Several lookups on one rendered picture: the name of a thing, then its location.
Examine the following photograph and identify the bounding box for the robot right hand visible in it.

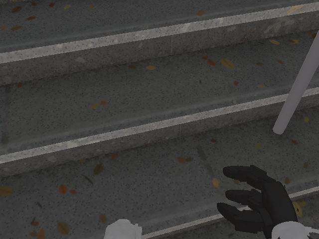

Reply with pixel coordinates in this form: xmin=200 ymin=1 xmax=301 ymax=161
xmin=216 ymin=164 xmax=299 ymax=239

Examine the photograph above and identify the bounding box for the robot right forearm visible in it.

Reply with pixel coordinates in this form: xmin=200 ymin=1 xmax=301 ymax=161
xmin=271 ymin=221 xmax=313 ymax=239

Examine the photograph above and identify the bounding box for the left robot thigh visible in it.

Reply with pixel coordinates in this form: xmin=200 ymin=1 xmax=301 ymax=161
xmin=104 ymin=221 xmax=143 ymax=239

